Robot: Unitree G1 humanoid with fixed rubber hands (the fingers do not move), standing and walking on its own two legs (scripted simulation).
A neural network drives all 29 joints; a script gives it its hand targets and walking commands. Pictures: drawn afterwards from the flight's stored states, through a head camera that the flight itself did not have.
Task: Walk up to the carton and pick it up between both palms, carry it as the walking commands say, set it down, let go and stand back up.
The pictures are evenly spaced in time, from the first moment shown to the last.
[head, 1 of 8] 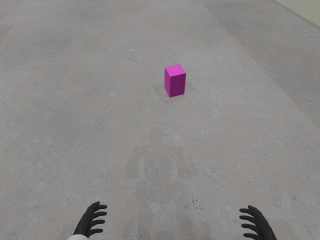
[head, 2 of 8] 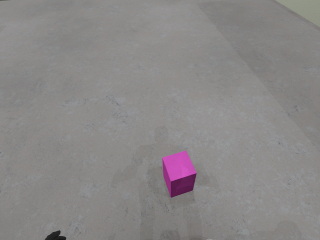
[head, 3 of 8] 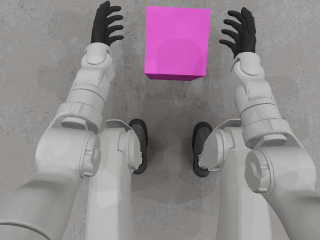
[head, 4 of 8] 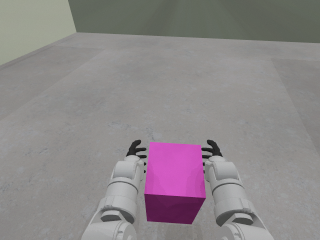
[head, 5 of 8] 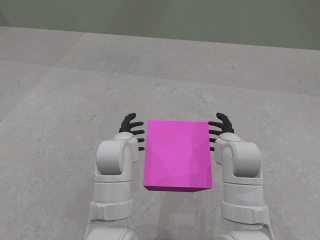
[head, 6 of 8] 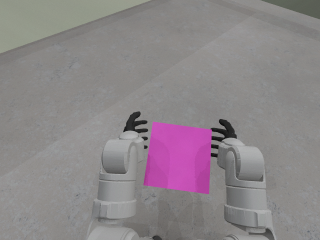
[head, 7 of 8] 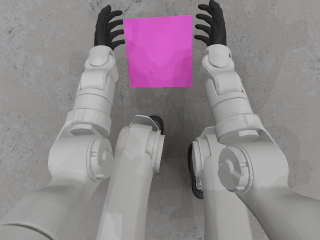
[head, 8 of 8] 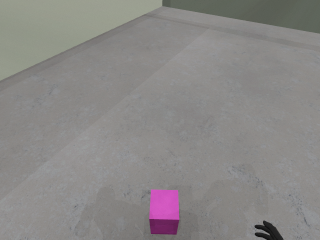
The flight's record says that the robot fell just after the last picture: no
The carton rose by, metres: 0.64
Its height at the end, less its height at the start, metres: +0.00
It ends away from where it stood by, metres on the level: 1.15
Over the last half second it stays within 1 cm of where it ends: yes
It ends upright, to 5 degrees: yes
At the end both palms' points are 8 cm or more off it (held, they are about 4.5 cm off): yes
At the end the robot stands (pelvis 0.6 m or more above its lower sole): yes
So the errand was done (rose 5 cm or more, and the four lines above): yes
